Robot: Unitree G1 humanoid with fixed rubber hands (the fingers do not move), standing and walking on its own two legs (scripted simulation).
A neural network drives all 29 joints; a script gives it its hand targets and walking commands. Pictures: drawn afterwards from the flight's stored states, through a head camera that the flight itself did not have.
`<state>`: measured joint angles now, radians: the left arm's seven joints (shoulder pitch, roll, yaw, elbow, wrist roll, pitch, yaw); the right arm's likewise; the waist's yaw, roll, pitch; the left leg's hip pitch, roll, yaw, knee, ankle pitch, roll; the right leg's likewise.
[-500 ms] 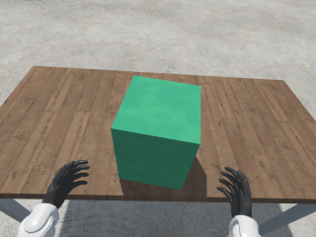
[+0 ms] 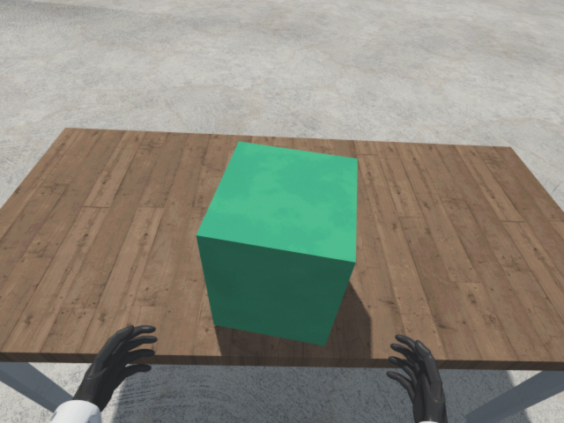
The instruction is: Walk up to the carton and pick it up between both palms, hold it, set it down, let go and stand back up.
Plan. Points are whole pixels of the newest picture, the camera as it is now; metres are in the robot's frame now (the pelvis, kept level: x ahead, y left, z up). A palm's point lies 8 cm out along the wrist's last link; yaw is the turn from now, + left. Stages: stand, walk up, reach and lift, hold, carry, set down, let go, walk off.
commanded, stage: set down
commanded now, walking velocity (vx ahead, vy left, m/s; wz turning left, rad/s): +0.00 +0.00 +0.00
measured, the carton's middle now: (282, 245) +0.40 +0.01 +0.02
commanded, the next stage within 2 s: let go in 0.98 s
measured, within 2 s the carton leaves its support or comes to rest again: neither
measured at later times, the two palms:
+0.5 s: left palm (113, 403) +0.16 +0.23 -0.04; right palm (435, 416) +0.16 -0.21 -0.04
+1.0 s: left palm (127, 422) +0.15 +0.22 -0.08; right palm out of the picture +0.15 -0.23 -0.08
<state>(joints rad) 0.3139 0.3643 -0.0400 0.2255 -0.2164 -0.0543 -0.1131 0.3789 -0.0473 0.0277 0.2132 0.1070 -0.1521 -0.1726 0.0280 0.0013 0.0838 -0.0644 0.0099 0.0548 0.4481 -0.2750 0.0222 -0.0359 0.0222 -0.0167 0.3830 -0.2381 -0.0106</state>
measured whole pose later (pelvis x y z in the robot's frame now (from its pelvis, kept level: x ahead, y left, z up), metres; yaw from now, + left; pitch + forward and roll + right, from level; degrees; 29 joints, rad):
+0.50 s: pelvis +0.00 -0.01 +0.00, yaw -1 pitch -6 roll +0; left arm 0.28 0.30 -0.03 0.36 -0.14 -0.01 -0.07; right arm 0.33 -0.09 0.01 0.39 0.07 -0.16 -0.09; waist 0.04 -0.01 0.08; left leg -0.03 0.01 0.07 0.37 -0.24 0.01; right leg -0.03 0.02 -0.01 0.36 -0.22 -0.02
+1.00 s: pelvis +0.00 -0.02 +0.00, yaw +0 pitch -4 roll +0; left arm 0.22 0.23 0.01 0.53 -0.02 0.07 -0.02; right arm 0.21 -0.14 -0.01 0.67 0.00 -0.18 -0.02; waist 0.03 -0.02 0.09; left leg -0.07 0.02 0.05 0.37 -0.23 -0.01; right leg -0.06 0.04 -0.02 0.36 -0.22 -0.04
